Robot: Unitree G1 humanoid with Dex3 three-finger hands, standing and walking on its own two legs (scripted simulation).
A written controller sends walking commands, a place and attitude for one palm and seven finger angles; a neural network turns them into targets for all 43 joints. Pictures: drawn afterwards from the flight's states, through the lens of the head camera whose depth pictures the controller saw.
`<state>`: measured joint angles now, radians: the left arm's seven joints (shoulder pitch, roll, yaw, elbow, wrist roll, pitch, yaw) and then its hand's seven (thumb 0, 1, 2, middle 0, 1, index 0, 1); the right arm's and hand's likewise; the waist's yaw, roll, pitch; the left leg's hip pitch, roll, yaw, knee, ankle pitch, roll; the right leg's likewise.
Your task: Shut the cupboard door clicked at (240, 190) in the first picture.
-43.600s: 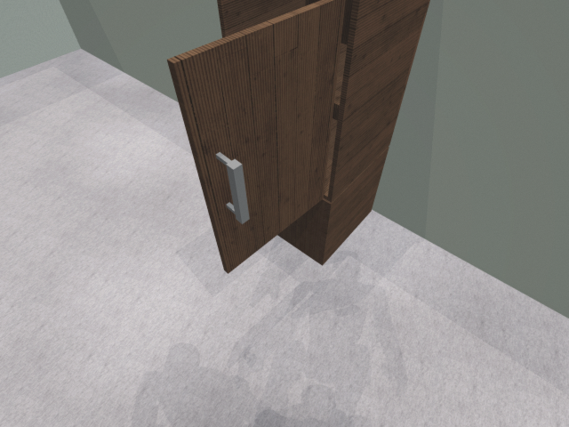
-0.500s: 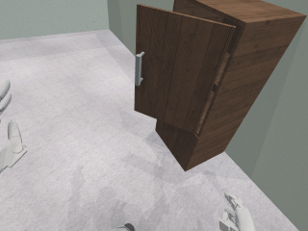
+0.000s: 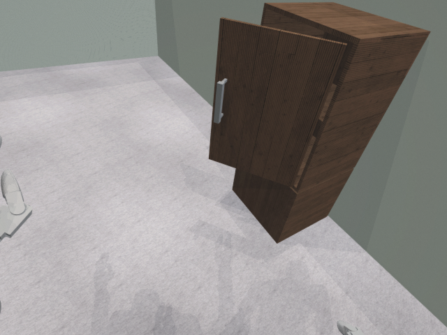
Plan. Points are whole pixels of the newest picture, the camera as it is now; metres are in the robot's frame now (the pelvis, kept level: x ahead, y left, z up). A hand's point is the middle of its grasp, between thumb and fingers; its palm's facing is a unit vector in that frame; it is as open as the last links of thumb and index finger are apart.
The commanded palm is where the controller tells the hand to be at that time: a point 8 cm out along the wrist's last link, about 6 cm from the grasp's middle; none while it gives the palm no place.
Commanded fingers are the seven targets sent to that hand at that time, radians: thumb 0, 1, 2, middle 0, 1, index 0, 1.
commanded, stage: stop stepping back and stand still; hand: left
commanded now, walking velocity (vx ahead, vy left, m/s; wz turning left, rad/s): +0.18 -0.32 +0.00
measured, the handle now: (221, 101) +0.93 +0.06 -0.01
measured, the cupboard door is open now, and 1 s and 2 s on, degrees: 36 36 36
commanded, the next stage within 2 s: let the arm hang, fingers relaxed in 0.40 s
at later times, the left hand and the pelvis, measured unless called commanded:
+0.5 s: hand (35, 225) +0.19 +0.26 +0.18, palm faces +0.46 -0.80 -0.39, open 7.4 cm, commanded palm none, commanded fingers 0.00 0.90 0.90 -0.20 -0.30 -0.20 -0.30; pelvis -0.02 +0.01 +0.01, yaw -2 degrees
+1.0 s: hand out of the picture +0.02 +0.19 -0.15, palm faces +0.03 -0.98 -0.22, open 7.1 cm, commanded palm none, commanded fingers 0.00 0.90 0.90 -0.20 -0.30 -0.20 -0.30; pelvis +0.00 +0.00 +0.02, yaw +1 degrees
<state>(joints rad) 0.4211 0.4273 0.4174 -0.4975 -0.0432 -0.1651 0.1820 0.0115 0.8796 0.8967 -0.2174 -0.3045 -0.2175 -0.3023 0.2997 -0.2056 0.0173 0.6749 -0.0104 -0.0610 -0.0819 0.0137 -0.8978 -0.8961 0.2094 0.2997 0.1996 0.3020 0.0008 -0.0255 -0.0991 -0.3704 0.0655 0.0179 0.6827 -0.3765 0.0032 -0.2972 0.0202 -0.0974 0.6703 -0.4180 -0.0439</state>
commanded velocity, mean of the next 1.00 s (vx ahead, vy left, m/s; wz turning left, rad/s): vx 0.05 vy -0.02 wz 0.00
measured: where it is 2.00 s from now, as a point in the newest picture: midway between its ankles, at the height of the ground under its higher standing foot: outside the picture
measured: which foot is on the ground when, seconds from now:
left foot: down 0.00-1.00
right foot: down 0.00-0.00, up 0.02-0.30, down 0.32-0.52, up 0.54-0.68, down 0.70-1.00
